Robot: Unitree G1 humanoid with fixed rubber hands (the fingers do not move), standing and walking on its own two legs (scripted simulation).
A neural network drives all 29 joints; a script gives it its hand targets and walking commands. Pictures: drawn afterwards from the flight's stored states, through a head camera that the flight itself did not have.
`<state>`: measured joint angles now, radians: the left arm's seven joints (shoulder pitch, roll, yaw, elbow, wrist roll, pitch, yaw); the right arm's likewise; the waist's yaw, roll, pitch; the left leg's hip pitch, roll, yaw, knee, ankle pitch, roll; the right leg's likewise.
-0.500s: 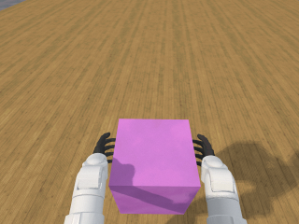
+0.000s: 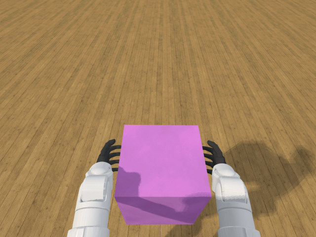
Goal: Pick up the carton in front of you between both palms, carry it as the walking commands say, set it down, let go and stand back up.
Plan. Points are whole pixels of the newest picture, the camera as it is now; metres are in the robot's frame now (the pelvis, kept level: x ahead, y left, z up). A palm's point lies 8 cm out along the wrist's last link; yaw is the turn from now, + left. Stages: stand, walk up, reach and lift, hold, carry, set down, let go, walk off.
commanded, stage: hold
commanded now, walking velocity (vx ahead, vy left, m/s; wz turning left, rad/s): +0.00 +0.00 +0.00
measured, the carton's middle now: (160, 177) +0.30 +0.00 -0.05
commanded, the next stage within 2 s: set down in 0.72 s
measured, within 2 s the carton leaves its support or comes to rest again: neither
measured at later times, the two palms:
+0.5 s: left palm (100, 159) +0.30 +0.16 +0.04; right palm (215, 168) +0.28 -0.14 +0.05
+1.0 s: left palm (105, 154) +0.33 +0.16 +0.02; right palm (211, 160) +0.31 -0.14 +0.03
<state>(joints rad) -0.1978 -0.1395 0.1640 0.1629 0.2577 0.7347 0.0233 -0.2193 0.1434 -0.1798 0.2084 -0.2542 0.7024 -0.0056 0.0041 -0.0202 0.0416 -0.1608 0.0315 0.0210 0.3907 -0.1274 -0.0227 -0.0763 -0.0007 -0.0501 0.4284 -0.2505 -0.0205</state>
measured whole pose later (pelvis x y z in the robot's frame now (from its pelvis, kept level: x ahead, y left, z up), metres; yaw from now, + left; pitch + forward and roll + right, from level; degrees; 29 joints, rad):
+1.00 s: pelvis +0.00 +0.02 +0.00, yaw -4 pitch -5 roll +0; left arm -0.44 -0.18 0.41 0.45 0.40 0.61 -0.04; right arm -0.45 0.21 -0.42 0.47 -0.39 0.59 0.01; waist 0.02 -0.04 0.06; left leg -0.20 -0.02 -0.01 0.46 -0.18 0.01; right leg -0.14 0.02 0.08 0.50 -0.28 0.00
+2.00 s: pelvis -0.06 +0.02 -0.24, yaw -5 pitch +44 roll -2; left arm -0.83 -0.03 0.46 0.61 0.19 0.24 0.06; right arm -0.92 0.03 -0.36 0.76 -0.17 0.20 -0.09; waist 0.08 -0.06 -0.18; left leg -1.92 -0.07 -0.09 1.58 -0.43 -0.04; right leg -1.84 0.14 0.07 1.62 -0.56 0.05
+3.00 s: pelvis -0.08 +0.01 -0.38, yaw -6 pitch +44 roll +2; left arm -1.15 0.11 0.53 0.83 0.11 0.20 0.05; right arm -1.38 -0.15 -0.17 1.09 -0.08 0.18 -0.16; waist 0.15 -0.07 0.13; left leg -2.32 -0.06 -0.06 2.05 -0.50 -0.09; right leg -2.27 0.21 0.06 2.13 -0.62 0.06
